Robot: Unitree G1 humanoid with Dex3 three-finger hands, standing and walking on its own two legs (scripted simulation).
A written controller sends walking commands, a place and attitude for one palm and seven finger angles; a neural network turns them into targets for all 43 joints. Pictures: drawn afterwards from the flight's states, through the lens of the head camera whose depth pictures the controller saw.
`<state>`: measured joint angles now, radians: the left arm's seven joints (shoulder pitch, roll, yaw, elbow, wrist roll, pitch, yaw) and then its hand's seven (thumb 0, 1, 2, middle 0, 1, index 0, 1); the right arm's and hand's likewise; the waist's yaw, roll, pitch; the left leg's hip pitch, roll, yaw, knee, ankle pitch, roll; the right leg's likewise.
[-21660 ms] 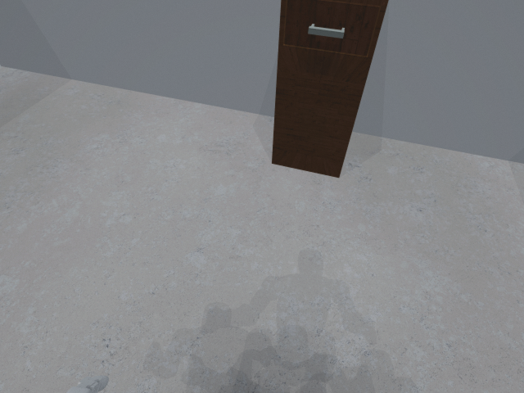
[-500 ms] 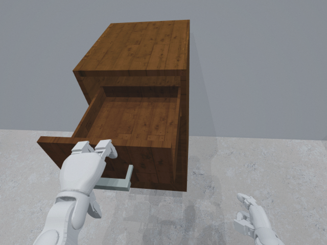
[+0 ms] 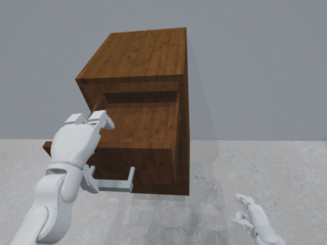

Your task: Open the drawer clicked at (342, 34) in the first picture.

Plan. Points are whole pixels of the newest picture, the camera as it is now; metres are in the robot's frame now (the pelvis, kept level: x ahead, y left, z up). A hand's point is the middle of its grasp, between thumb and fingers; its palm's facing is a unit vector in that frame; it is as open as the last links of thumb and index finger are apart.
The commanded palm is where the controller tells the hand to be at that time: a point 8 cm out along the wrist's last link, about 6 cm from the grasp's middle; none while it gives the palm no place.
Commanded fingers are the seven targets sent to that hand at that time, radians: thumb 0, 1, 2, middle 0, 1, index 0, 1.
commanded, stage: lift the hand off the handle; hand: left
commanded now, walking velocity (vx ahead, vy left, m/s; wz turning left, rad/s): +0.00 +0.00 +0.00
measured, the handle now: (109, 177) +0.28 +0.21 +0.01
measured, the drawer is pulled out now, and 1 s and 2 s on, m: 0.29 0.29 0.29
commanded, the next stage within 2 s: draw the hand back to the body in 0.12 s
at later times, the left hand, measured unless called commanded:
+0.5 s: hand (76, 160) +0.24 +0.22 +0.15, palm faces +0.16 -0.09 -0.98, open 13.9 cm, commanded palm +0.19 +0.22 +0.20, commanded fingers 0.00 -0.50 0.30 -0.30 -1.20 -0.30 -1.20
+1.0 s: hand (74, 166) +0.21 +0.20 +0.17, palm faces +0.31 -0.85 -0.43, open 13.5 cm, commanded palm +0.16 +0.25 +0.20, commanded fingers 0.00 -0.15 0.45 -0.28 -0.98 -0.28 -0.98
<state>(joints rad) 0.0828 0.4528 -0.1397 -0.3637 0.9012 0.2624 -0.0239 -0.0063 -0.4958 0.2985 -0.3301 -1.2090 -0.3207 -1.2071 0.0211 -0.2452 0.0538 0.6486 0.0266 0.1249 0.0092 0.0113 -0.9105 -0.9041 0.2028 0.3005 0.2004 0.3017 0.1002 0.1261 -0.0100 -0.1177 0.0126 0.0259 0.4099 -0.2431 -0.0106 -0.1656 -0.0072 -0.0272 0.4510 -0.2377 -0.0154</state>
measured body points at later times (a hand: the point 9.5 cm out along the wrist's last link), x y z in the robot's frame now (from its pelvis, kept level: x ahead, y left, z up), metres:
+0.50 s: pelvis -0.01 -0.01 +0.00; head -0.02 -0.06 +0.45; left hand +0.22 +0.22 +0.20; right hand +0.23 -0.19 -0.10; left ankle -0.01 +0.13 -0.74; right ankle +0.01 -0.11 -0.74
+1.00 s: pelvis +0.00 +0.00 +0.00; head -0.01 -0.02 +0.45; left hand +0.19 +0.24 +0.20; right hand +0.22 -0.19 -0.07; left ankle -0.01 +0.13 -0.74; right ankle +0.01 -0.11 -0.74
